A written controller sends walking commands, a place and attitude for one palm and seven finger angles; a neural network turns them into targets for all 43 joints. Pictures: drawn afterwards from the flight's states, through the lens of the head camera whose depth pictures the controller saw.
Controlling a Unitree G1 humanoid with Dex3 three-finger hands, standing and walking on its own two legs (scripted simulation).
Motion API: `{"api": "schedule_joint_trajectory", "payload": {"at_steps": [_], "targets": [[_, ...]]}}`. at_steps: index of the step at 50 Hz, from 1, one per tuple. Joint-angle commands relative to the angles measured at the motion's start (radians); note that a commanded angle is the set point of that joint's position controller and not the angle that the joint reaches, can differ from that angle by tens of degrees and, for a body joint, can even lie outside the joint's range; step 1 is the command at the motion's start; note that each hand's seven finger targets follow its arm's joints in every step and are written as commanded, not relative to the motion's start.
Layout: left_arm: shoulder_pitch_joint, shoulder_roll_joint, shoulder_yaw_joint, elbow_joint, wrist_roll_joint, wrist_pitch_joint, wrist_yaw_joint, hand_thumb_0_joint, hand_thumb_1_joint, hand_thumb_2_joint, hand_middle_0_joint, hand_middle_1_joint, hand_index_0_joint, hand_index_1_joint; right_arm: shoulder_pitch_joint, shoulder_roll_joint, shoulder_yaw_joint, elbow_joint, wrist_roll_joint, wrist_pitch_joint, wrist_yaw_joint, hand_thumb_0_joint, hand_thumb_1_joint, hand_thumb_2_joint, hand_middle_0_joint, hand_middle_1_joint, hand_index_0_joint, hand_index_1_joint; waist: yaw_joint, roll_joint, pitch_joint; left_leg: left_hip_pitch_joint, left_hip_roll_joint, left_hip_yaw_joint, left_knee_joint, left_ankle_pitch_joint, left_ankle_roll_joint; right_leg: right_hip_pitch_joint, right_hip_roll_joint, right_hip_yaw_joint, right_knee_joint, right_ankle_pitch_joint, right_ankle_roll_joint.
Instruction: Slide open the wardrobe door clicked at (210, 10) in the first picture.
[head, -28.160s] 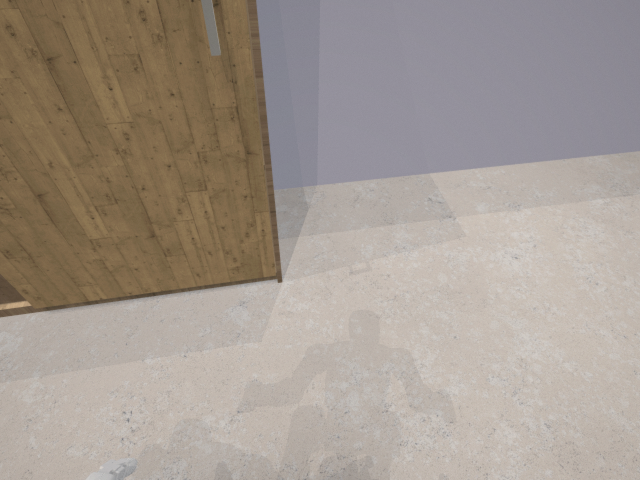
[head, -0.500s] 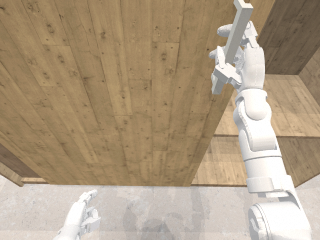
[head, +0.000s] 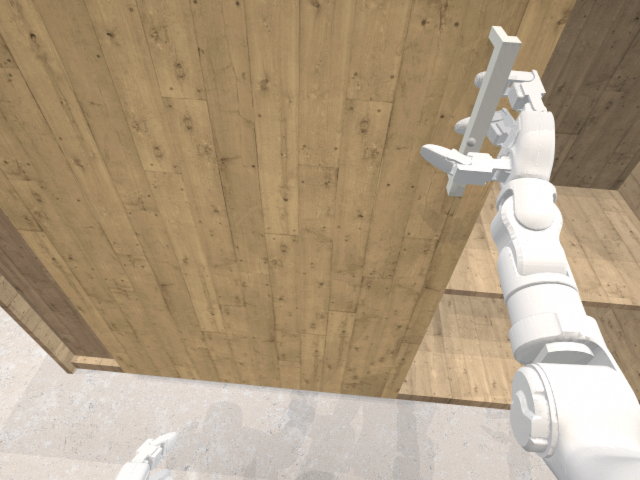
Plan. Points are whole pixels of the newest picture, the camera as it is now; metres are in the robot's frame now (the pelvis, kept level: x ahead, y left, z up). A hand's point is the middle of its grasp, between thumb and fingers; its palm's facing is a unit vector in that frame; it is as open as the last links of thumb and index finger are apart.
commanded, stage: loosen the grip on the handle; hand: right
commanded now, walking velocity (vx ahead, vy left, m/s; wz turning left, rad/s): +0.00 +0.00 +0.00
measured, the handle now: (474, 118) +0.50 -0.12 +0.24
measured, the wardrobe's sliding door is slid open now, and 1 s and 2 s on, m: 0.64 0.64 0.64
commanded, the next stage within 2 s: slip the hand off the handle in 0.28 s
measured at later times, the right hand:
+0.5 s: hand (470, 149) +0.45 -0.11 +0.23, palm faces -0.04 +0.99 -0.12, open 14.7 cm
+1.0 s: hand (544, 159) +0.44 -0.19 +0.23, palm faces +0.03 +0.99 -0.13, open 14.7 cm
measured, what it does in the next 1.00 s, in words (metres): stands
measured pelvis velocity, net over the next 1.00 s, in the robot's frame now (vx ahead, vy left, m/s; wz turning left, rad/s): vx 0.04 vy -0.02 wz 0.04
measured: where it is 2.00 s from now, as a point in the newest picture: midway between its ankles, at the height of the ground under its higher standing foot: outside the picture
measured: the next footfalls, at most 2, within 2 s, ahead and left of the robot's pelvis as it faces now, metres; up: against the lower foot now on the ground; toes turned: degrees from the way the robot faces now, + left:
none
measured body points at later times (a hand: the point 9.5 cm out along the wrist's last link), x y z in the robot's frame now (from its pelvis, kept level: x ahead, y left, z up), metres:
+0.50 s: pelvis +0.02 -0.01 +0.00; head +0.03 -0.01 +0.45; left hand +0.12 +0.25 -0.10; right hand +0.45 -0.16 +0.23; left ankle +0.05 +0.09 -0.73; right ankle +0.04 -0.12 -0.73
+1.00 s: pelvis +0.04 -0.02 +0.01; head +0.04 -0.02 +0.46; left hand +0.15 +0.23 -0.10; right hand +0.43 -0.25 +0.24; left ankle +0.05 +0.09 -0.73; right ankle +0.04 -0.12 -0.73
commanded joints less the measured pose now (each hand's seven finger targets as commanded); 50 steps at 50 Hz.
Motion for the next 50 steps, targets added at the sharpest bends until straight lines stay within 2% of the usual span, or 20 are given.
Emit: {"api": "schedule_joint_trajectory", "payload": {"at_steps": [1,4,5,6,7,8,9,12,15,18,19,21,23,24,29,31,37,44,48,50], "targets": [[-0.041,0.120,0.045,-0.128,-0.001,-0.075,0.003,0.000,0.900,0.900,-0.200,-0.300,-0.200,-0.300,-0.551,-0.085,0.095,-0.233,-0.053,-0.186,0.037,0.000,0.550,-0.200,0.370,1.300,0.370,1.300,0.016,0.061,-0.245,0.000,0.001,-0.113,-0.153,-0.211,-0.022,0.028,0.042,0.045,-0.066,-0.182,-0.035],[-0.011,0.126,0.049,-0.117,-0.003,-0.086,0.004,0.000,0.900,0.900,-0.200,-0.300,-0.200,-0.300,-0.596,-0.097,0.116,-0.241,-0.065,-0.186,0.044,0.000,0.550,-0.200,0.330,1.250,0.330,1.250,0.025,-0.007,-0.301,0.004,0.002,-0.121,-0.151,-0.207,-0.020,0.036,0.046,0.055,-0.061,-0.201,-0.033],[-0.003,0.149,0.058,-0.109,-0.004,-0.078,0.016,0.000,0.900,0.900,-0.200,-0.300,-0.200,-0.300,-0.512,-0.352,-0.091,-0.187,-0.078,-0.177,0.039,0.000,0.550,-0.200,0.317,1.233,0.317,1.233,-0.027,0.033,-0.316,0.082,0.011,-0.154,-0.173,-0.241,-0.020,-0.019,0.044,0.046,-0.057,-0.191,-0.038],[-0.025,0.137,0.039,-0.127,-0.005,-0.070,0.020,0.000,0.900,0.900,-0.200,-0.300,-0.200,-0.300,-0.541,-0.298,-0.011,-0.212,-0.074,-0.168,0.055,0.000,0.550,-0.200,0.303,1.217,0.303,1.217,-0.004,0.007,-0.301,0.102,0.017,-0.166,-0.183,-0.252,-0.026,-0.049,0.055,0.037,-0.062,-0.182,-0.041],[-0.019,0.139,0.046,-0.119,-0.010,-0.065,0.025,0.000,0.900,0.900,-0.200,-0.300,-0.200,-0.300,-0.547,-0.316,-0.042,-0.185,-0.062,-0.157,0.056,0.000,0.550,-0.200,0.290,1.200,0.290,1.200,-0.004,0.035,-0.285,0.109,0.023,-0.179,-0.201,-0.276,-0.027,-0.064,0.054,0.043,-0.057,-0.181,-0.041],[-0.024,0.129,0.039,-0.124,-0.012,-0.071,0.025,0.000,0.900,0.900,-0.200,-0.300,-0.200,-0.300,-0.576,-0.222,0.034,-0.217,-0.037,-0.156,0.074,0.000,0.550,-0.200,0.277,1.183,0.277,1.183,0.012,0.032,-0.258,0.098,0.020,-0.177,-0.216,-0.271,-0.028,-0.053,0.050,0.044,-0.068,-0.180,-0.041],[-0.016,0.139,0.045,-0.112,-0.016,-0.073,0.030,0.000,0.900,0.900,-0.200,-0.300,-0.200,-0.300,-0.517,-0.246,-0.017,-0.173,-0.006,-0.145,0.085,0.000,0.550,-0.200,0.263,1.167,0.263,1.167,-0.003,0.074,-0.239,0.107,0.017,-0.179,-0.229,-0.289,-0.025,-0.056,0.046,0.046,-0.071,-0.182,-0.039],[-0.040,0.145,0.046,-0.121,-0.015,-0.074,0.042,0.000,0.900,0.900,-0.200,-0.300,-0.200,-0.300,-0.484,-0.263,-0.073,-0.274,0.072,-0.151,0.113,0.000,0.550,-0.200,0.250,1.150,0.250,1.150,-0.026,0.078,-0.287,0.186,0.018,-0.182,-0.231,-0.220,-0.023,-0.036,0.045,0.054,-0.085,-0.125,-0.041],[-0.052,0.135,0.039,-0.120,-0.013,-0.075,0.042,0.000,0.900,0.900,-0.200,-0.300,-0.200,-0.300,-0.411,-0.216,-0.040,-0.311,0.070,-0.137,0.107,0.000,0.550,-0.200,0.250,1.150,0.250,1.150,-0.028,0.017,-0.207,0.134,0.011,-0.156,-0.227,-0.169,-0.024,-0.007,0.044,0.050,-0.093,-0.105,-0.043],[-0.051,0.132,0.041,-0.129,-0.003,-0.076,0.035,0.000,0.900,0.900,-0.200,-0.300,-0.200,-0.300,-0.363,-0.185,-0.017,-0.407,0.036,-0.135,0.071,0.000,0.550,-0.200,0.250,1.150,0.250,1.150,-0.034,-0.012,-0.224,0.108,-0.004,-0.108,-0.184,-0.047,-0.019,0.060,0.039,0.061,-0.096,-0.028,-0.046],[-0.016,0.146,0.042,-0.105,0.005,-0.065,0.040,0.000,0.900,0.900,-0.200,-0.300,-0.200,-0.300,-0.333,-0.262,-0.079,-0.283,0.017,-0.123,0.055,0.000,0.550,-0.200,0.250,1.150,0.250,1.150,-0.015,0.068,-0.171,0.086,-0.006,-0.102,-0.184,-0.037,-0.028,0.019,0.035,0.063,-0.089,-0.034,-0.048],[-0.024,0.142,0.040,-0.131,0.008,-0.048,0.037,0.000,0.900,0.900,-0.200,-0.300,-0.200,-0.300,-0.312,-0.272,-0.085,-0.365,0.010,-0.124,0.051,0.000,0.550,-0.200,0.250,1.150,0.250,1.150,-0.030,0.086,-0.226,0.148,0.000,-0.111,-0.174,0.020,-0.033,0.011,0.043,0.051,-0.087,0.007,-0.049],[-0.040,0.137,0.042,-0.145,0.009,-0.035,0.044,0.000,0.900,0.900,-0.200,-0.300,-0.200,-0.300,-0.282,-0.329,-0.147,-0.407,0.008,-0.117,0.052,0.000,0.550,-0.200,0.250,1.150,0.250,1.150,-0.061,0.045,-0.305,0.210,0.000,-0.110,-0.143,0.133,-0.028,0.040,0.044,0.047,-0.084,0.080,-0.049],[-0.042,0.131,0.037,-0.149,0.007,-0.026,0.047,0.000,0.900,0.900,-0.200,-0.300,-0.200,-0.300,-0.263,-0.314,-0.134,-0.410,0.012,-0.103,0.059,0.000,0.550,-0.200,0.250,1.150,0.250,1.150,-0.062,0.050,-0.317,0.224,-0.002,-0.102,-0.137,0.154,-0.027,0.049,0.042,0.048,-0.090,0.093,-0.045],[-0.065,0.125,0.027,-0.165,-0.002,0.003,0.063,0.000,0.900,0.900,-0.200,-0.300,-0.200,-0.300,-0.215,-0.306,-0.162,-0.433,0.055,-0.038,0.090,0.000,0.550,-0.200,0.250,1.150,0.250,1.150,-0.071,0.039,-0.288,0.221,-0.009,-0.084,-0.142,0.221,-0.024,0.085,0.033,0.051,-0.097,0.153,-0.037],[-0.078,0.116,0.024,-0.177,-0.003,0.010,0.065,0.000,0.900,0.900,-0.200,-0.300,-0.200,-0.300,-0.190,-0.285,-0.154,-0.469,0.058,-0.022,0.092,0.000,0.550,-0.200,0.250,1.150,0.250,1.150,-0.079,0.003,-0.293,0.216,-0.011,-0.076,-0.135,0.235,-0.019,0.102,0.032,0.054,-0.098,0.176,-0.031],[-0.087,0.116,0.020,-0.194,0.003,0.028,0.069,0.000,0.900,0.900,-0.200,-0.300,-0.200,-0.300,-0.160,-0.308,-0.171,-0.531,0.045,-0.019,0.088,0.000,0.550,-0.200,0.250,1.150,0.250,1.150,-0.074,0.032,-0.273,0.204,-0.015,-0.069,-0.131,0.245,-0.020,0.106,0.024,0.064,-0.093,0.200,-0.034],[-0.072,0.124,0.028,-0.177,-0.006,0.014,0.074,0.000,0.900,0.900,-0.200,-0.300,-0.200,-0.300,-0.246,-0.264,-0.078,-0.574,0.055,-0.064,0.190,0.000,0.550,-0.200,0.250,1.150,0.250,1.150,-0.027,-0.050,-0.288,0.120,-0.026,-0.067,-0.132,0.204,-0.016,0.188,0.022,0.088,-0.071,0.191,-0.032],[-0.066,0.132,0.031,-0.163,-0.012,0.004,0.083,0.000,0.900,0.900,-0.200,-0.300,-0.200,-0.300,-0.237,-0.267,-0.082,-0.566,0.095,-0.066,0.252,0.000,0.550,-0.200,0.250,1.150,0.250,1.150,-0.026,-0.073,-0.311,0.106,-0.030,-0.058,-0.127,0.214,-0.012,0.220,0.022,0.107,-0.064,0.226,-0.025],[-0.068,0.131,0.029,-0.169,-0.013,-0.001,0.081,0.000,0.900,0.900,-0.200,-0.300,-0.200,-0.300,-0.146,-0.257,-0.102,-0.565,0.124,-0.050,0.274,0.000,0.550,-0.200,0.250,1.150,0.250,1.150,-0.054,-0.044,-0.309,0.131,-0.030,-0.051,-0.123,0.219,-0.010,0.202,0.023,0.111,-0.070,0.223,-0.021]]}}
